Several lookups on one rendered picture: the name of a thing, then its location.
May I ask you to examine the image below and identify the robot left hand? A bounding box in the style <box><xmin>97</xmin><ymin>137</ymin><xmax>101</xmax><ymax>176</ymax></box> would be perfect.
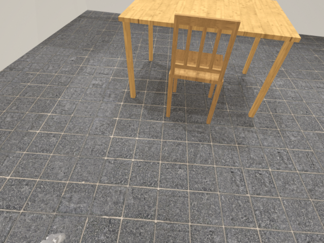
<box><xmin>40</xmin><ymin>233</ymin><xmax>65</xmax><ymax>243</ymax></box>

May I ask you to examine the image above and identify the chair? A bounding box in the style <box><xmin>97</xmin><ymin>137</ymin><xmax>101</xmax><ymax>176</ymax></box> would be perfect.
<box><xmin>166</xmin><ymin>13</ymin><xmax>241</xmax><ymax>124</ymax></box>

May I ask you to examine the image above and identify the table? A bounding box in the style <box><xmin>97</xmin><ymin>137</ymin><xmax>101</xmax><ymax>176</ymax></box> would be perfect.
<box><xmin>118</xmin><ymin>0</ymin><xmax>301</xmax><ymax>117</ymax></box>

